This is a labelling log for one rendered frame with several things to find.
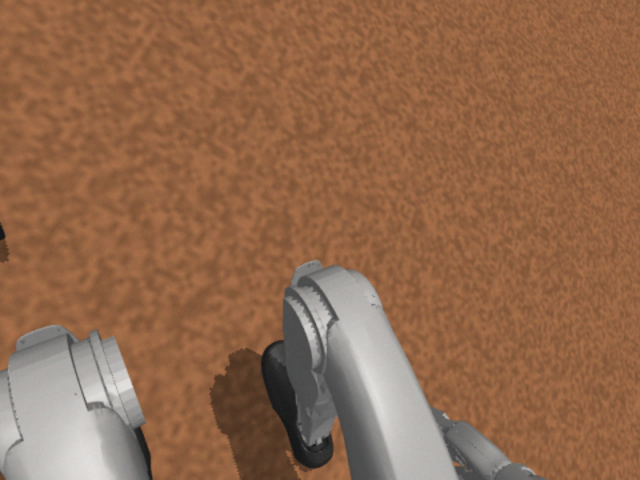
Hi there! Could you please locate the left robot foot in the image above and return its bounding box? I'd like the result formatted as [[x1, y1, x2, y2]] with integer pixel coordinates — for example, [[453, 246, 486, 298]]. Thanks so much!
[[134, 426, 153, 480]]

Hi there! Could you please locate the right robot arm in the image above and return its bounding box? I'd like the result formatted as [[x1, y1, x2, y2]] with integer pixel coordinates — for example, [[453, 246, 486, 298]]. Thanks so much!
[[494, 463, 547, 480]]

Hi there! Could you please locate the right robot hand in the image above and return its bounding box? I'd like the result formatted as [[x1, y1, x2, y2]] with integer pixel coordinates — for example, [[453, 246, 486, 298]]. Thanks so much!
[[430, 406, 512, 480]]

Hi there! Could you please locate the right robot foot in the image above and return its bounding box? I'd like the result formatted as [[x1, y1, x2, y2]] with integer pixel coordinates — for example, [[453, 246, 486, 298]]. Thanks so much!
[[261, 340, 333, 468]]

